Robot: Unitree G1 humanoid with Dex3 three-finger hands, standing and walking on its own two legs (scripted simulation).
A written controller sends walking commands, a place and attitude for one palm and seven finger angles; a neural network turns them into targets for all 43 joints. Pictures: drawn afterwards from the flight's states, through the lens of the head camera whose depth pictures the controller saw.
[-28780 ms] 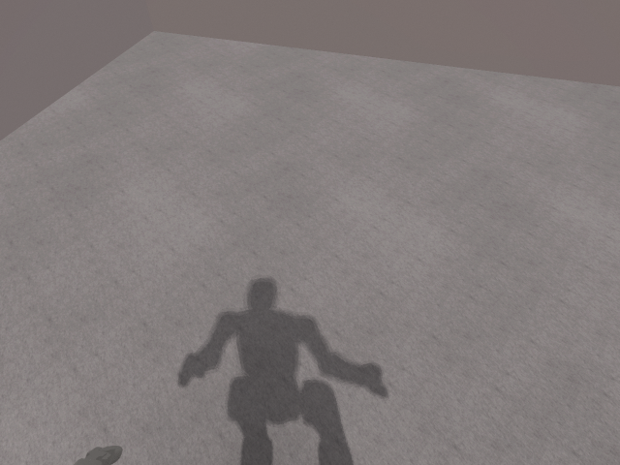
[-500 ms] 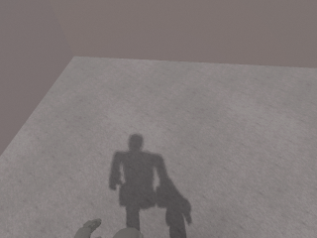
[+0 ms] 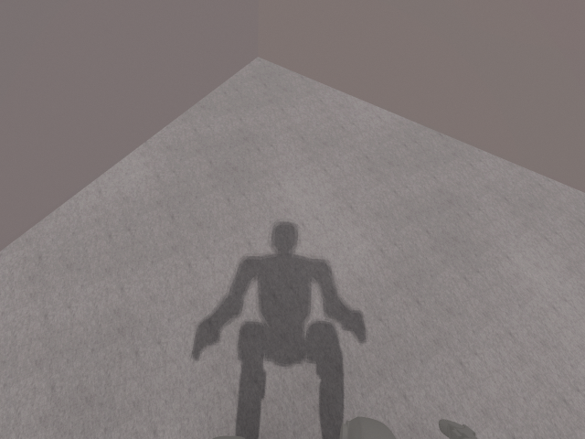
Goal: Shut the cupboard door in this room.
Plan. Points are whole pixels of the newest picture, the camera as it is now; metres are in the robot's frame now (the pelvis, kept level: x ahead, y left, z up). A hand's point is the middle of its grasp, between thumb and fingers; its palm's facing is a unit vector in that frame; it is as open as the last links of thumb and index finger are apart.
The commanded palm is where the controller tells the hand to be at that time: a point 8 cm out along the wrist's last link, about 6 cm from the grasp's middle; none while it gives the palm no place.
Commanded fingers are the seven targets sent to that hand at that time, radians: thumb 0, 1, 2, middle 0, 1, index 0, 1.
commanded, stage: walk to a spot facing it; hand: left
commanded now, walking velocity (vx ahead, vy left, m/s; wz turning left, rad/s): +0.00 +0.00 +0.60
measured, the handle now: out of the picture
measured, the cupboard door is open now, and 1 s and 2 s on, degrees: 85 85 85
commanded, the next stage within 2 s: none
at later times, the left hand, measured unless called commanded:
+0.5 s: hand out of the picture +0.05 +0.15 -0.14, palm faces +0.28 -0.91 -0.30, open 7.4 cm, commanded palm none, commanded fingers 0.00 0.90 0.90 -0.20 -0.30 -0.20 -0.30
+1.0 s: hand out of the picture -0.17 +0.17 -0.18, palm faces +0.63 -0.72 -0.29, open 7.4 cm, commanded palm none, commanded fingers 0.00 0.90 0.90 -0.20 -0.30 -0.20 -0.30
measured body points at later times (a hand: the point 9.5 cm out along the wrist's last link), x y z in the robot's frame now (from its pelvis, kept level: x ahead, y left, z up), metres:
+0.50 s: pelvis -0.01 -0.07 +0.00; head +0.03 -0.10 +0.45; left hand +0.04 +0.20 -0.11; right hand +0.09 -0.32 -0.17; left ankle -0.04 +0.07 -0.66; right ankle +0.01 -0.17 -0.74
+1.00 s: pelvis -0.05 -0.04 +0.00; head -0.03 +0.01 +0.44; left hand -0.20 +0.21 -0.16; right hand +0.22 -0.16 -0.12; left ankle -0.12 +0.03 -0.74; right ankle +0.01 -0.17 -0.67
